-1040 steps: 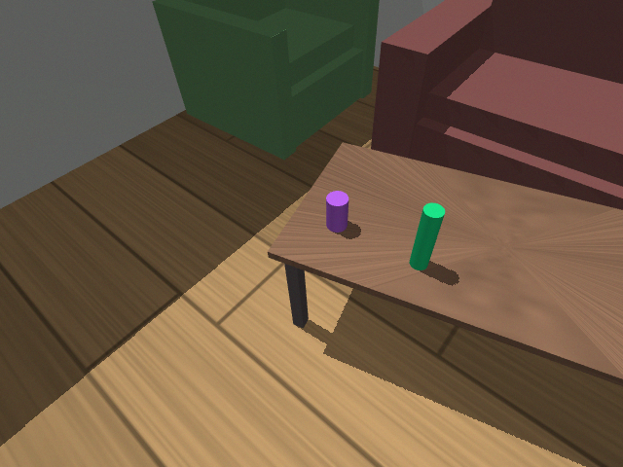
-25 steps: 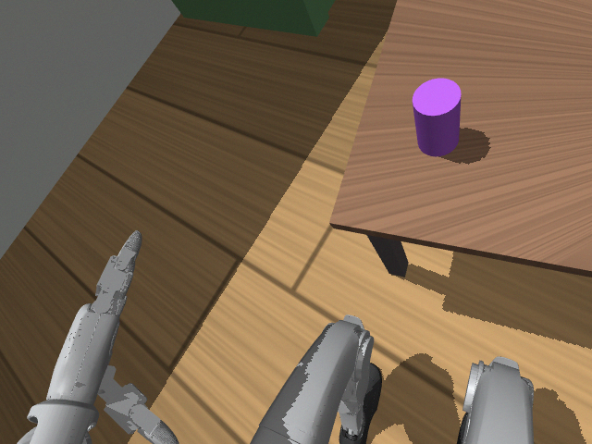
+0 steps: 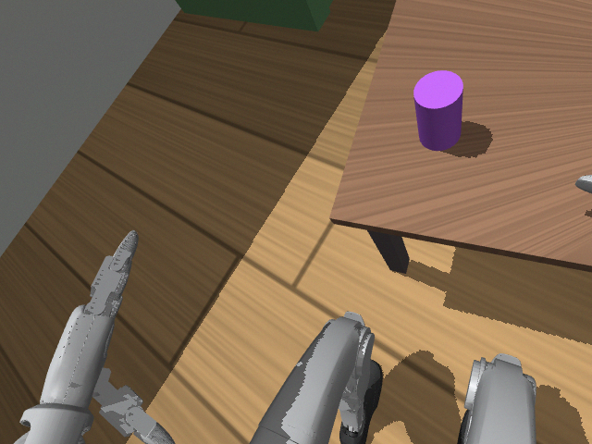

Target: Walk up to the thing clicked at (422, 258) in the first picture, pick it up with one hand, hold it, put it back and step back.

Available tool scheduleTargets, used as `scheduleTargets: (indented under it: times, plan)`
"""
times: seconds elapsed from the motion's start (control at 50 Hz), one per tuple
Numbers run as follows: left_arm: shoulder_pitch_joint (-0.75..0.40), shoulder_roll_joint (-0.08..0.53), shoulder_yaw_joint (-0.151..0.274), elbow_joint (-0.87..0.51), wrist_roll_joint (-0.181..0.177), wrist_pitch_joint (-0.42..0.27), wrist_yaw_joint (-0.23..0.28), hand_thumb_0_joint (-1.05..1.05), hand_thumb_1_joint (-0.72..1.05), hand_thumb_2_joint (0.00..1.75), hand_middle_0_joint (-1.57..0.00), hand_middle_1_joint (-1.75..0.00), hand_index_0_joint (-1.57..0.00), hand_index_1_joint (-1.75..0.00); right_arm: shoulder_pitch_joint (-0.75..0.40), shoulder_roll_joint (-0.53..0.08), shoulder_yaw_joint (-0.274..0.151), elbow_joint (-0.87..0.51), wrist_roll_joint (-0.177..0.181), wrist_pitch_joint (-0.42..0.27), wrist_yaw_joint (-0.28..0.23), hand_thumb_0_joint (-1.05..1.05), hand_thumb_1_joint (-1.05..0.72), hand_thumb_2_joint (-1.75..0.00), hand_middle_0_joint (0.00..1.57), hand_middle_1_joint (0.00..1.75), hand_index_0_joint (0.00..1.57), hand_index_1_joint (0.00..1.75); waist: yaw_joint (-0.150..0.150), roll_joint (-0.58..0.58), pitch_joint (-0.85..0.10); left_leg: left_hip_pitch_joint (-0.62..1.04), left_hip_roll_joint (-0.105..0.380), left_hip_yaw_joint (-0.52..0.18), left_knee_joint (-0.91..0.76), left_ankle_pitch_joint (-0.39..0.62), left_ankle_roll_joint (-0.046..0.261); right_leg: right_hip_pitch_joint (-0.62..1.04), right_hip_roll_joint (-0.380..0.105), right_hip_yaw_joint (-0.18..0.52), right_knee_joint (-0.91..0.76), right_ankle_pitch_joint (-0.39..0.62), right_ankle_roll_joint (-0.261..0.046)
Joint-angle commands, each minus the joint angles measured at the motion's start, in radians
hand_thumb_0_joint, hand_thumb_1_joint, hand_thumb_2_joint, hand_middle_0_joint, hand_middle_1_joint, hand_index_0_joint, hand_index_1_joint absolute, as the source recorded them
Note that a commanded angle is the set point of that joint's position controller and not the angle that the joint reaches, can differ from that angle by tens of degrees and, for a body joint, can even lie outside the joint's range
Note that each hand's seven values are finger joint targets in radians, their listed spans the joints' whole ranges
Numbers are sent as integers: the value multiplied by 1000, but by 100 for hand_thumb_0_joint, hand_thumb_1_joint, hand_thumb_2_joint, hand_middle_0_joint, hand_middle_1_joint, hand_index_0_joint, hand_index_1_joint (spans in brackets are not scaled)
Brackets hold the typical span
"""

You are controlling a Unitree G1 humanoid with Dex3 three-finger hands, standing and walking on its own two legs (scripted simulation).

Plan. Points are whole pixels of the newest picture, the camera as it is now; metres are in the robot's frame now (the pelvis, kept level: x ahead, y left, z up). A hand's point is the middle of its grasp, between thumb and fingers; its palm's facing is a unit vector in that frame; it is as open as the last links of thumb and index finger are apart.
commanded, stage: withdraw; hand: right
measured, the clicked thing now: out of the picture +0.51 -0.25 -0.02
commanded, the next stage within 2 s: rise in 0.38 s
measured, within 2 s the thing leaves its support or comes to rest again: neither
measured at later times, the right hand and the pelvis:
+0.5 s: hand out of the picture +0.50 -0.31 +0.08, palm faces +0.35 +0.94 -0.02, open 17.2 cm; pelvis +0.02 +0.00 +0.06, yaw -1 degrees
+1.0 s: hand out of the picture +0.43 -0.37 +0.14, palm faces +0.41 +0.85 -0.34, open 17.1 cm; pelvis +0.06 -0.02 +0.16, yaw -4 degrees
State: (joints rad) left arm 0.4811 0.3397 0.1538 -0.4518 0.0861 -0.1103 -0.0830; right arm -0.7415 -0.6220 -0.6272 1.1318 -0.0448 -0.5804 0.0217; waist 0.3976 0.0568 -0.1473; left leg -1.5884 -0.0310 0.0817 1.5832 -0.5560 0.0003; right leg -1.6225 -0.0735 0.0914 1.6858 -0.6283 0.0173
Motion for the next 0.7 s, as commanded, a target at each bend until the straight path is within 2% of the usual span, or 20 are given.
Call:
scheduleTargets:
  times: [0.0, 0.04, 0.08, 0.1, 0.12, 0.16, 0.18, 0.24, 0.28, 0.32, 0.44, 0.48, 0.5, 0.52, 0.54, 0.56, 0.6, 0.62, 0.64, 0.68]
  plan:
    - [68, 180, 170, -140, -12, -44, 35, 0, -54, 5, -6, -5, -5, -5, -318, -210, 4, -200, 4, -62, 1, 0, 40, -24, 26, 27, 27, 27, -26, -409, -541, 282, -26, -21, -169, 202, 31, 491, 22, -9, -219, 250, -18]
    - [62, 212, 199, -152, -14, -45, 37, 0, -55, 6, -6, -5, -5, -6, -335, -248, -16, -226, 5, -64, -1, 0, 40, -22, 23, 24, 24, 24, -23, -412, -564, 302, -26, -21, -169, 211, 31, 491, 26, -8, -221, 252, -19]
    - [66, 200, 191, -150, -14, -43, 37, 0, -54, 5, -6, -5, -5, -5, -334, -279, -25, -262, -2, -62, 0, 0, 43, -18, 19, 20, 19, 20, -32, -419, -587, 340, -24, -35, -186, 224, 25, 503, 23, -17, -216, 260, -22]
    - [63, 188, 176, -131, -15, -39, 34, 0, -55, 6, -6, -5, -5, -6, -328, -276, -35, -281, 5, -60, 3, 0, 43, -14, 16, 15, 16, 15, -56, -432, -596, 348, -24, -34, -187, 219, 28, 508, 26, -19, -233, 259, -19]
    - [62, 183, 172, -110, -20, -39, 35, 0, -54, 5, -6, -5, -5, -5, -311, -274, -31, -268, 11, -54, 10, 0, 45, -12, 14, 14, 14, 14, -59, -448, -581, 337, -23, -32, -185, 217, 30, 523, 24, -18, -238, 269, -16]
    - [69, 173, 156, -106, -23, -35, 36, 0, -54, 5, -5, -5, -5, -5, -335, -334, -53, -368, 9, -48, 17, 0, 50, -6, 9, 8, 9, 8, -89, -493, -661, 356, -24, -32, -188, 252, 31, 606, 22, -18, -247, 341, -12]
    - [81, 166, 150, -73, -21, -30, 37, 0, -54, 5, -5, -5, -5, -5, -311, -321, -43, -350, 10, -36, 25, 0, 52, -5, 7, 6, 7, 6, -93, -513, -641, 355, -25, -33, -199, 250, 33, 620, 21, -22, -257, 347, -10]
    - [94, 144, 123, -34, -26, -16, 39, 0, -55, 5, -5, -4, -5, -5, -278, -332, -53, -369, 27, 4, 39, 0, 55, -4, 6, 6, 7, 6, -121, -494, -626, 408, -25, -37, -249, 251, 29, 629, 25, -27, -291, 330, -13]
    - [67, 155, 117, -56, -28, -9, 46, 0, -55, 5, -5, -4, -5, -5, -297, -350, -59, -455, 42, 27, 49, 0, 53, -4, 6, 5, 6, 5, -141, -484, -689, 477, -23, -41, -274, 287, 27, 673, 26, -29, -313, 361, -13]
    - [79, 146, 102, 27, -26, 7, 52, 0, -56, 6, -5, -4, -4, -5, -276, -309, -32, -413, 52, 58, 66, 0, 53, -5, 6, 6, 6, 6, -151, -488, -623, 449, -28, -27, -291, 273, 33, 700, 27, -25, -351, 373, -8]
    - [-4, 155, 72, 9, -37, 19, 87, 0, -57, 6, -6, -4, -5, -6, -268, -204, 34, -236, 78, 108, 116, 0, 51, -6, 6, 6, 6, 6, -98, -273, -417, 495, -22, -21, -407, 187, 27, 640, 22, -4, -460, 219, -19]
    - [4, 123, 29, 27, -40, 14, 90, 0, -59, 7, -7, -5, -6, -7, -257, -182, 48, -180, 87, 115, 131, 0, 44, -7, 6, 6, 6, 6, -100, -230, -382, 519, -17, -33, -440, 174, 23, 628, 22, -6, -473, 198, -25]
    - [1, 141, 34, 3, -68, 47, 93, 0, -55, 7, -7, -5, -6, -7, -171, -486, -6, -65, -36, 208, 72, 0, 46, -7, 5, 6, 6, 6, -228, -273, -433, 637, -8, -78, -497, 164, 22, 693, 35, -29, -538, 228, -20]
    - [59, 120, 25, 20, -67, 67, 87, 0, -53, 8, -7, -6, -6, -7, -279, -422, 28, -177, -16, 236, 40, 0, 49, -7, 5, 6, 6, 6, -178, -321, -447, 665, -8, -89, -525, 185, 18, 725, 35, -38, -547, 244, -20]
    - [126, 112, 16, 62, -60, 79, 79, 0, -46, 9, -6, -5, -5, -6, -316, -330, 67, -154, -12, 261, 31, 0, 47, -7, 5, 6, 6, 6, -160, -328, -426, 647, -12, -74, -529, 214, 20, 755, 38, -42, -563, 268, -19]
    - [136, 106, 18, 107, -63, 91, 71, 0, -38, 11, -5, -4, -4, -5, -278, -294, 95, -127, -15, 287, 26, 0, 43, -8, 5, 6, 6, 6, -163, -316, -417, 642, -17, -52, -533, 242, 22, 788, 40, -41, -579, 301, -19]
    - [168, 111, 15, 214, -67, 104, 73, 0, -28, 14, -4, -4, -3, -5, -345, -388, 82, -207, -24, 324, -1, 0, 40, -9, 5, 6, 6, 6, -191, -362, -448, 648, -21, -36, -545, 309, 24, 888, 40, -46, -593, 403, -14]
    - [57, 104, -18, 167, -72, 108, 71, 0, -20, 17, -3, -4, -1, -5, -326, -457, 45, -200, -37, 343, -17, 0, 38, -10, 5, 6, 6, 6, -233, -353, -501, 684, -22, -26, -546, 342, 24, 918, 42, -47, -601, 459, -13]
    - [16, 116, 3, 178, -75, 113, 75, 0, -12, 19, -2, -3, 0, -5, -321, -484, 34, -227, -40, 355, -32, 0, 36, -11, 5, 6, 6, 6, -243, -356, -529, 724, -20, -31, -562, 370, 22, 940, 43, -52, -604, 483, -16]
    - [44, 134, 12, 298, -74, 132, 77, 0, 4, 35, -12, -17, -12, -17, -310, -405, 85, -194, -34, 376, -50, 0, 52, -7, 5, 6, 5, 6, -244, -333, -440, 733, -21, -24, -596, 345, 28, 933, 46, -59, -646, 453, -14]
